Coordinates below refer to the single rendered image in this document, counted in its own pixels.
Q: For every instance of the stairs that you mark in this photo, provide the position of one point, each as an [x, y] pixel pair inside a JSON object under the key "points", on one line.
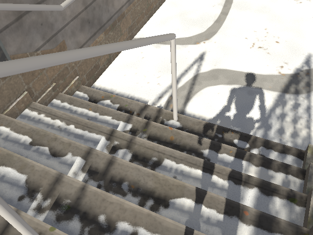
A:
{"points": [[96, 163]]}

